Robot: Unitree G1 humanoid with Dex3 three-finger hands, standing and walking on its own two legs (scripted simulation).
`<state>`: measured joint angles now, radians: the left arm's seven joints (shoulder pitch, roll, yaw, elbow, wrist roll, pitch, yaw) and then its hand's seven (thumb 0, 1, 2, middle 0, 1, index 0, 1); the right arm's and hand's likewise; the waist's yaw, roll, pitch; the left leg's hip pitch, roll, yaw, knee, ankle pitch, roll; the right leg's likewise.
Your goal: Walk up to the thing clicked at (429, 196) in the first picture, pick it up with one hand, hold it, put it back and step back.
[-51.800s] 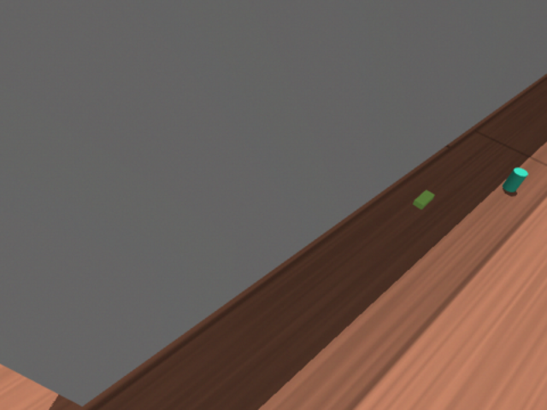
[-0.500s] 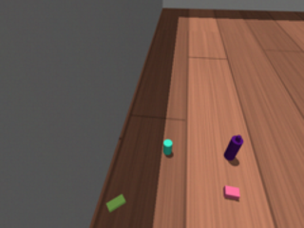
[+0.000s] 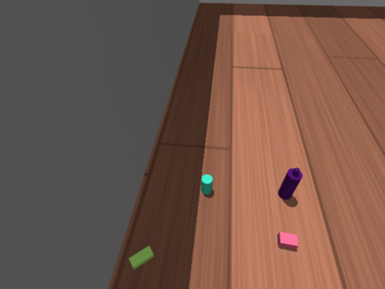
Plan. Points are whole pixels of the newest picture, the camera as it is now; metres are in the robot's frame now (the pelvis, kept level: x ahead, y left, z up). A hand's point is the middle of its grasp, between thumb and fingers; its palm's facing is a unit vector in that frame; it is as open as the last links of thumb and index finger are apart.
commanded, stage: stand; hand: left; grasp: from above
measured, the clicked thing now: (141, 257) +0.44 +0.27 -0.77
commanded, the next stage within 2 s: step back in 1.08 s
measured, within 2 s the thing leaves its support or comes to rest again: neither
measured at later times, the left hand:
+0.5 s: hand out of the picture +0.09 +0.24 -0.15, palm faces +0.01 -0.94 -0.34, open 7.4 cm
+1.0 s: hand out of the picture +0.08 +0.24 -0.16, palm faces -0.01 -0.94 -0.34, open 7.4 cm
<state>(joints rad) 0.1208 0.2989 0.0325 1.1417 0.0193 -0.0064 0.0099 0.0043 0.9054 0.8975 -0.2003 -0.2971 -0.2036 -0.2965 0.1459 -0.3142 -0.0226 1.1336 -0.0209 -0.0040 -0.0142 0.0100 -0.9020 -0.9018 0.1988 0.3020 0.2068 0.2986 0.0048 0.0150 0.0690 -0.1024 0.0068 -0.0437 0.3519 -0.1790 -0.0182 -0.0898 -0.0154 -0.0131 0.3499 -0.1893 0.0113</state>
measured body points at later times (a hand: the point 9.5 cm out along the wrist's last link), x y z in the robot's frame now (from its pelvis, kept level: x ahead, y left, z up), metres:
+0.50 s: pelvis +0.01 +0.00 +0.00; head +0.01 -0.01 +0.45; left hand +0.09 +0.29 -0.13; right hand +0.09 -0.30 -0.14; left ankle +0.01 +0.13 -0.75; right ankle +0.01 -0.13 -0.75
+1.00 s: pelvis +0.01 -0.01 +0.00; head +0.01 -0.01 +0.45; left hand +0.08 +0.29 -0.13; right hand +0.07 -0.30 -0.14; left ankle +0.01 +0.13 -0.75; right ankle +0.01 -0.13 -0.75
